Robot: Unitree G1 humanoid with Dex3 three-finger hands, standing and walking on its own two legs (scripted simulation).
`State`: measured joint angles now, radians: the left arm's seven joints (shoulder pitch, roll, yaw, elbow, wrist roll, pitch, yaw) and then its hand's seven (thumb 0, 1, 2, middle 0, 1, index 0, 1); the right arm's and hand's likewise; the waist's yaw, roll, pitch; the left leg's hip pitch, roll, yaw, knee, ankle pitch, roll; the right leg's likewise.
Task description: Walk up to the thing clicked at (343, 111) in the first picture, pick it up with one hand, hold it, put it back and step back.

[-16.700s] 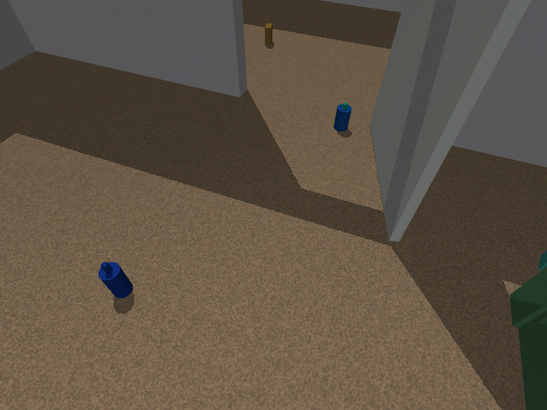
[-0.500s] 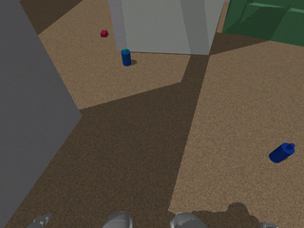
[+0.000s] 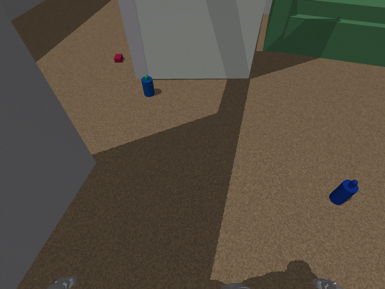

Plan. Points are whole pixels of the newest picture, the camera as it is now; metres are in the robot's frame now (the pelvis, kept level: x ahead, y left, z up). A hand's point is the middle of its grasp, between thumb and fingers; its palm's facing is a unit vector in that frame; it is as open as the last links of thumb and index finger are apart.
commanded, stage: walk up
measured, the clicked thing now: (147, 84) +1.56 +0.33 -0.68
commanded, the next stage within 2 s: stand in 0.02 s
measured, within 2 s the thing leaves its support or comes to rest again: neither
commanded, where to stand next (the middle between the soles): +0.07 +0.00 m, yaw +2 degrees
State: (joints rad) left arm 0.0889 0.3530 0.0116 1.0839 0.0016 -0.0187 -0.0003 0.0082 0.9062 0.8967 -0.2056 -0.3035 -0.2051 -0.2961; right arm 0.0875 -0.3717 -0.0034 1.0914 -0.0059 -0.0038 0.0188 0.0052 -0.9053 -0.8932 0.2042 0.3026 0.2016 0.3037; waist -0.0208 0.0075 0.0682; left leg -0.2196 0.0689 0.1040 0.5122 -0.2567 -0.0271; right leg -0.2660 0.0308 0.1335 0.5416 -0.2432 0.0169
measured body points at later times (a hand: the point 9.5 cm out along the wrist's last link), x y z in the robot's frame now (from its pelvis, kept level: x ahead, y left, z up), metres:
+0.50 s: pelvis +0.00 +0.00 +0.01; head +0.01 +0.00 +0.46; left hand +0.08 +0.30 -0.12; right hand +0.09 -0.30 -0.12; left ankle +0.01 +0.14 -0.73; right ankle +0.03 -0.13 -0.73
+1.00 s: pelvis +0.01 +0.01 +0.01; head +0.02 +0.00 +0.46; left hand +0.07 +0.31 -0.12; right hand +0.10 -0.29 -0.12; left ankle +0.01 +0.14 -0.73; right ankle +0.03 -0.13 -0.73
